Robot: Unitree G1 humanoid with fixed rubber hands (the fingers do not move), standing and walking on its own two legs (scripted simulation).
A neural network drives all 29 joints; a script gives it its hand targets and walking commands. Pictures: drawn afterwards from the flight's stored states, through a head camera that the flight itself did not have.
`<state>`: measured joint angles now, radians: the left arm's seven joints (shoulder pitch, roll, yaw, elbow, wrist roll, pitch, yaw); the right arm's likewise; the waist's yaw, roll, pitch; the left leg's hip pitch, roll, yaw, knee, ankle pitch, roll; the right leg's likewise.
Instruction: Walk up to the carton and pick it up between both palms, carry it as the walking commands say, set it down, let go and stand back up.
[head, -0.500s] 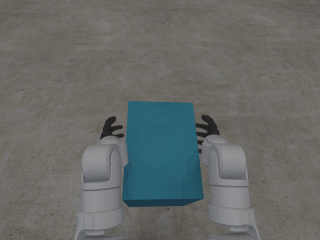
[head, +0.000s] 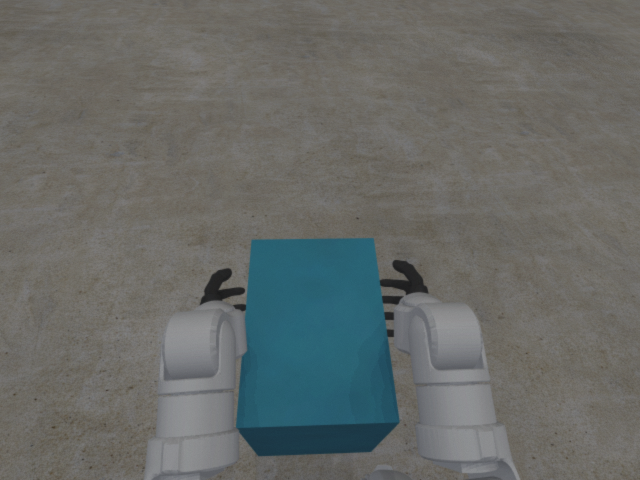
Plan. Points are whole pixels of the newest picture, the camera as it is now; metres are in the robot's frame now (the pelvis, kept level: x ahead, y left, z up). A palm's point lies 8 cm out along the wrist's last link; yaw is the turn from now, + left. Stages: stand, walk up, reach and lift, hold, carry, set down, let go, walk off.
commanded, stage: carry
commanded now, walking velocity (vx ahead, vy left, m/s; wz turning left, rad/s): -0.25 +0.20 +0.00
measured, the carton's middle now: (314, 350) +0.31 +0.02 -0.01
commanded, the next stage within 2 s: none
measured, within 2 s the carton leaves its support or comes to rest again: neither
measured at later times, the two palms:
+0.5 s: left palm out of the picture +0.13 +0.18 +0.09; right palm out of the picture +0.11 -0.05 +0.09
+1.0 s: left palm out of the picture -0.08 +0.27 +0.09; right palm out of the picture -0.09 +0.04 +0.08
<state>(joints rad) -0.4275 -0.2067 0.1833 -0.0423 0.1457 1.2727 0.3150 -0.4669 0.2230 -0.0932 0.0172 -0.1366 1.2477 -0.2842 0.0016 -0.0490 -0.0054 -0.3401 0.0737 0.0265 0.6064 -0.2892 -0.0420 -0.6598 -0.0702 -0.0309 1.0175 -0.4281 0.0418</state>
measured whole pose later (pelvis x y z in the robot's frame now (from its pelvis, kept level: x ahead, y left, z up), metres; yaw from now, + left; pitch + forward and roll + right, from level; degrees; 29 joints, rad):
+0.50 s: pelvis -0.20 +0.09 +0.00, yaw +1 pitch +4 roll +4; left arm -0.53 -0.25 0.20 -0.04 0.22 1.21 0.24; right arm -0.51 0.24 -0.14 -0.11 -0.11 1.24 -0.39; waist -0.08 -0.02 0.00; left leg -0.37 0.03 0.01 0.72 -0.47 -0.08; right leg -0.54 -0.17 -0.01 0.52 -0.05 0.05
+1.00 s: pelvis -0.41 +0.16 +0.00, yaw +2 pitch +3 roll +4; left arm -0.53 -0.24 0.19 -0.03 0.15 1.24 0.32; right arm -0.46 0.22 -0.12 -0.11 -0.11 1.25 -0.36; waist -0.03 -0.01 0.04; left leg -0.53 0.01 0.00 1.00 -0.41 -0.06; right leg -0.50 -0.14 -0.07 0.52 -0.08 0.00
